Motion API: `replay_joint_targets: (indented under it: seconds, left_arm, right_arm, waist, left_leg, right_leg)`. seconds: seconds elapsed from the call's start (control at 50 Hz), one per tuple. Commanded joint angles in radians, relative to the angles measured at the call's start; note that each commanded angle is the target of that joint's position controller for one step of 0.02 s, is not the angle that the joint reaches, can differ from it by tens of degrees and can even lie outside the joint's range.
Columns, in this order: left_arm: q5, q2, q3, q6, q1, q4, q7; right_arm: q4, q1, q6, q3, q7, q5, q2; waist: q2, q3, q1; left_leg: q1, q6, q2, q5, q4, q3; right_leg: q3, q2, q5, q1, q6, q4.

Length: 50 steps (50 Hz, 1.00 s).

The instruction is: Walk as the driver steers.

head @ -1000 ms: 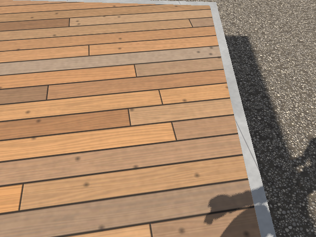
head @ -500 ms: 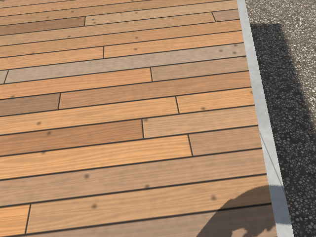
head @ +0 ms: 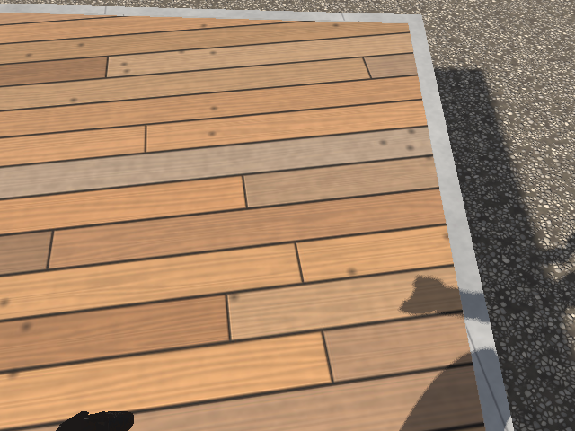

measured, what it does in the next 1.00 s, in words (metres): walks ahead: right foot, then left foot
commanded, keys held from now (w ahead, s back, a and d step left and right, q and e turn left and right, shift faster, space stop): no key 1.00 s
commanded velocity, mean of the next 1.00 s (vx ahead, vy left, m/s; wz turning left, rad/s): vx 0.12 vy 0.00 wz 0.11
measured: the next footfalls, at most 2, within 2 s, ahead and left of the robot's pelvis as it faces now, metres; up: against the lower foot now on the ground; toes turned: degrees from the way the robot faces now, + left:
right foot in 0.14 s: +0.26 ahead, -0.14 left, +0.00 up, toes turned +5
left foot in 0.42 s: +0.20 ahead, +0.11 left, +0.00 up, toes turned +4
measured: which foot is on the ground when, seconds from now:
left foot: down 0.00-0.14, up 0.16-0.40, down 0.42-1.00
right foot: up 0.00-0.12, down 0.14-1.00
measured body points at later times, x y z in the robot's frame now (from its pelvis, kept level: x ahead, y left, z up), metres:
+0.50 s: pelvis +0.17 -0.03 -0.01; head +0.17 -0.02 +0.44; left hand +0.26 +0.21 -0.14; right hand +0.31 -0.27 -0.13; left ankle +0.16 +0.11 -0.75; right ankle +0.22 -0.14 -0.74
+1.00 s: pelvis +0.21 -0.02 -0.01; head +0.21 -0.01 +0.44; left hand +0.26 +0.25 -0.15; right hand +0.28 -0.26 -0.16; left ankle +0.16 +0.11 -0.74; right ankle +0.22 -0.14 -0.74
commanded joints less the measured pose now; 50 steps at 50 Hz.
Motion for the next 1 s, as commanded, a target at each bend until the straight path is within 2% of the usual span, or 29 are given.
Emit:
replay_joint_targets:
  seconds: [0.02, 0.04, 0.08, 0.1, 0.12, 0.14, 0.16, 0.18, 0.2, 0.22, 0.24, 0.26, 0.28, 0.32, 0.36, 0.38, 0.4, 0.42, 0.44, 0.46, 0.48, 0.5, 0.56, 0.62, 0.68, 0.82, 1.0]
  left_arm:
    - [-0.010, 0.066, 0.010, -0.015, -0.053, -0.082, -0.005]
    - [-0.006, 0.071, 0.012, -0.020, -0.067, -0.092, -0.009]
    - [-0.003, 0.092, 0.022, -0.030, -0.051, -0.104, -0.017]
    - [0.002, 0.091, 0.025, -0.034, -0.014, -0.094, -0.020]
    - [0.016, 0.101, 0.030, -0.039, 0.044, -0.084, -0.019]
    - [0.040, 0.148, 0.038, -0.041, 0.155, -0.079, -0.013]
    - [0.046, 0.176, 0.042, -0.024, 0.243, -0.059, -0.013]
    - [0.013, 0.133, 0.037, -0.010, 0.276, -0.027, -0.024]
    - [0.000, 0.096, 0.027, 0.000, 0.223, -0.037, -0.027]
    - [0.008, 0.073, 0.016, 0.008, 0.146, -0.049, -0.028]
    - [0.016, 0.051, 0.001, 0.009, 0.070, -0.056, -0.035]
    - [0.022, 0.049, -0.005, 0.010, 0.006, -0.059, -0.040]
    - [0.028, 0.058, -0.002, 0.014, -0.026, -0.056, -0.044]
    - [0.034, 0.066, 0.002, 0.020, -0.018, -0.041, -0.042]
    - [0.020, 0.073, 0.000, 0.032, 0.018, -0.016, -0.036]
    - [0.009, 0.068, -0.005, 0.040, 0.014, -0.009, -0.035]
    - [0.001, 0.050, -0.015, 0.044, 0.038, 0.006, -0.036]
    - [0.006, 0.032, -0.026, 0.042, 0.079, 0.029, -0.040]
    - [0.020, 0.048, -0.024, 0.039, 0.092, 0.029, -0.047]
    - [0.018, 0.040, -0.023, 0.042, 0.105, 0.031, -0.046]
    - [0.021, 0.073, -0.018, 0.044, 0.067, 0.041, -0.040]
    - [0.015, 0.070, -0.017, 0.045, 0.065, 0.048, -0.035]
    - [0.010, 0.054, -0.020, 0.048, 0.112, 0.086, -0.029]
    - [0.004, 0.061, -0.016, 0.050, 0.118, 0.112, -0.027]
    - [-0.003, 0.068, -0.012, 0.058, 0.123, 0.146, -0.020]
    - [-0.010, 0.080, -0.003, 0.078, 0.114, 0.202, -0.003]
    - [-0.014, 0.088, 0.005, 0.100, 0.116, 0.279, 0.015]
  right_arm:
    - [-0.071, -0.018, 0.000, -0.040, -0.013, 0.009, -0.176]
    - [-0.067, 0.001, 0.008, -0.038, -0.016, 0.008, -0.169]
    - [-0.067, 0.018, 0.030, -0.036, -0.023, 0.002, -0.159]
    - [-0.076, 0.002, 0.038, -0.029, -0.026, -0.008, -0.140]
    - [-0.088, -0.009, 0.041, -0.021, -0.027, -0.013, -0.119]
    - [-0.119, -0.027, 0.036, -0.003, -0.029, -0.032, -0.078]
    - [-0.101, 0.124, 0.027, 0.015, -0.023, -0.034, -0.036]
    - [-0.087, 0.176, 0.030, 0.012, -0.012, -0.012, -0.089]
    - [-0.083, 0.106, 0.049, -0.008, -0.012, 0.000, -0.147]
    - [-0.096, 0.021, 0.072, -0.012, -0.017, 0.000, -0.149]
    - [-0.111, -0.019, 0.094, -0.012, -0.021, -0.009, -0.131]
    - [-0.117, -0.012, 0.111, -0.009, -0.022, -0.016, -0.110]
    - [-0.107, 0.008, 0.120, 0.001, -0.022, -0.021, -0.075]
    - [-0.092, 0.021, 0.117, 0.020, -0.023, -0.029, -0.024]
    - [-0.082, 0.017, 0.114, 0.021, -0.017, -0.028, -0.035]
    - [-0.074, 0.023, 0.113, 0.021, -0.013, -0.029, -0.036]
    - [-0.076, 0.003, 0.114, 0.022, -0.012, -0.039, -0.044]
    - [-0.090, -0.028, 0.116, 0.017, -0.016, -0.055, -0.086]
    - [-0.111, -0.059, 0.120, 0.006, -0.026, -0.054, -0.150]
    - [-0.093, -0.102, 0.124, 0.002, -0.029, -0.041, -0.159]
    - [-0.097, -0.115, 0.121, 0.007, -0.028, -0.038, -0.118]
    - [-0.082, -0.105, 0.117, 0.015, -0.029, -0.045, -0.091]
    - [-0.047, -0.082, 0.098, 0.018, -0.032, -0.036, -0.075]
    - [-0.026, -0.078, 0.092, 0.015, -0.035, -0.032, -0.083]
    - [-0.002, -0.077, 0.084, 0.015, -0.036, -0.032, -0.074]
    - [0.069, -0.067, 0.073, 0.018, -0.033, -0.029, -0.064]
    - [0.144, -0.049, 0.060, 0.028, -0.030, -0.030, -0.050]
  waist:
    - [0.069, -0.001, 0.019]
    - [0.074, -0.007, 0.012]
    - [0.093, -0.049, 0.029]
    - [0.087, -0.071, 0.058]
    - [0.084, -0.109, 0.090]
    - [0.018, -0.227, 0.136]
    - [-0.213, -0.358, 0.119]
    - [-0.261, -0.427, 0.112]
    - [-0.137, -0.311, 0.123]
    - [-0.051, -0.232, 0.115]
    - [-0.022, -0.160, 0.084]
    - [-0.044, -0.119, 0.040]
    - [-0.075, -0.103, 0.020]
    - [-0.118, -0.132, 0.031]
    - [-0.115, -0.175, 0.043]
    - [-0.106, -0.175, 0.031]
    - [-0.086, -0.158, 0.032]
    - [-0.042, -0.130, 0.049]
    - [0.040, -0.083, 0.083]
    - [0.132, -0.044, 0.119]
    - [0.102, 0.001, 0.085]
    - [0.100, 0.002, 0.083]
    - [0.087, -0.026, 0.091]
    - [0.052, -0.039, 0.090]
    - [0.046, -0.063, 0.084]
    - [0.031, -0.045, 0.088]
    - [0.035, -0.011, 0.090]
  left_leg:
    - [-0.129, 0.149, 0.230, 0.123, -0.070, -0.196]
    - [-0.095, 0.138, 0.235, 0.179, -0.021, -0.206]
    - [-0.023, 0.103, 0.246, 0.264, 0.091, -0.240]
    - [-0.017, 0.077, 0.229, 0.287, 0.155, -0.240]
    - [-0.039, 0.041, 0.182, 0.329, 0.247, -0.219]
    - [-0.158, -0.009, 0.127, 0.203, 0.448, -0.175]
    - [-0.407, -0.087, 0.008, -0.343, 0.750, -0.087]
    - [-0.471, -0.115, 0.040, -0.511, 0.884, -0.104]
    - [-0.514, -0.140, 0.075, -0.462, 0.971, -0.110]
    - [-0.512, -0.152, 0.098, -0.397, 0.973, -0.093]
    - [-0.471, -0.160, 0.129, -0.360, 0.906, -0.095]
    - [-0.382, -0.163, 0.158, -0.334, 0.802, -0.087]
    - [-0.282, -0.166, 0.156, -0.306, 0.688, -0.043]
    - [-0.156, -0.167, 0.145, -0.254, 0.509, 0.008]
    - [-0.070, -0.159, 0.138, -0.109, 0.357, 0.025]
    - [-0.009, -0.146, 0.133, -0.001, 0.247, 0.035]
    - [0.041, -0.128, 0.135, 0.080, 0.151, 0.028]
    - [0.084, -0.103, 0.190, 0.131, 0.136, -0.043]
    - [0.066, -0.064, 0.242, 0.112, 0.126, -0.090]
    - [-0.072, -0.029, 0.216, -0.118, 0.124, -0.072]
    - [-0.128, -0.034, 0.181, -0.189, 0.108, -0.060]
    - [-0.130, -0.047, 0.179, -0.151, 0.102, -0.058]
    - [-0.082, -0.067, 0.169, 0.050, 0.128, -0.043]
    - [-0.064, -0.071, 0.167, 0.133, 0.136, -0.040]
    - [-0.043, -0.074, 0.162, 0.172, 0.131, -0.028]
    - [-0.043, -0.079, 0.151, 0.215, 0.112, -0.011]
    - [-0.048, -0.087, 0.141, 0.169, 0.083, 0.010]
  right_leg:
    - [-0.029, 0.061, 0.121, 0.157, 0.012, -0.129]
    - [-0.032, 0.071, 0.119, 0.161, 0.004, -0.156]
    - [-0.034, 0.087, 0.086, 0.207, -0.029, -0.209]
    - [-0.052, 0.093, 0.114, 0.278, -0.051, -0.255]
    - [-0.059, 0.072, 0.196, 0.395, -0.082, -0.303]
    - [0.057, -0.076, 0.504, 0.630, -0.150, -0.239]
    - [0.305, -0.299, 0.757, 0.928, -0.339, -0.184]
    - [0.493, -0.356, 0.550, 0.920, -0.405, -0.232]
    - [0.443, -0.304, 0.338, 0.817, -0.361, -0.270]
    - [0.361, -0.253, 0.226, 0.693, -0.315, -0.297]
    - [0.295, -0.216, 0.188, 0.548, -0.294, -0.328]
    - [0.231, -0.177, 0.151, 0.416, -0.267, -0.362]
    - [0.150, -0.129, 0.163, 0.320, -0.246, -0.382]
    - [0.063, -0.087, 0.244, 0.289, -0.253, -0.376]
    - [0.055, -0.091, 0.181, 0.322, -0.260, -0.357]
    - [0.049, -0.084, 0.073, 0.311, -0.247, -0.348]
    - [0.044, -0.061, -0.082, 0.288, -0.204, -0.353]
    - [0.038, -0.036, -0.244, 0.232, -0.146, -0.348]
    - [0.006, 0.013, -0.387, 0.194, -0.100, -0.331]
    - [-0.047, 0.052, -0.326, 0.264, -0.074, -0.338]
    - [-0.055, 0.060, -0.290, 0.293, -0.061, -0.311]
    - [-0.059, 0.055, -0.249, 0.311, -0.066, -0.299]
    - [-0.064, 0.050, -0.092, 0.362, -0.074, -0.276]
    - [-0.077, 0.052, -0.008, 0.406, -0.072, -0.252]
    - [-0.078, 0.049, 0.031, 0.438, -0.070, -0.244]
    - [-0.083, 0.048, 0.075, 0.486, -0.065, -0.243]
    - [-0.088, 0.052, 0.035, 0.493, -0.061, -0.267]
